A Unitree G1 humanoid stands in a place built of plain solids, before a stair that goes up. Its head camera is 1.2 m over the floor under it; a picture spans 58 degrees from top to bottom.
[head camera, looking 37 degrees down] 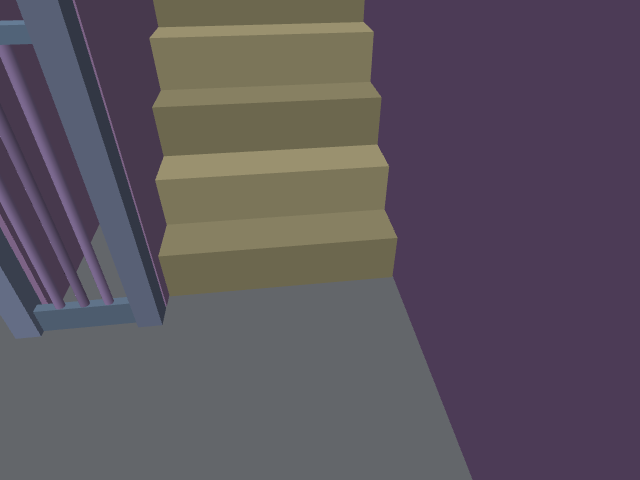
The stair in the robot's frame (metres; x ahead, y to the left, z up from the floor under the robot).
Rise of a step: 0.20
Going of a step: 0.20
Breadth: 0.90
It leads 7 degrees to the left of straight ahead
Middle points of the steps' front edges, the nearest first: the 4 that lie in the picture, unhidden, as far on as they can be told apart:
1.28 0.15 0.20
1.48 0.17 0.41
1.68 0.20 0.61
1.89 0.22 0.81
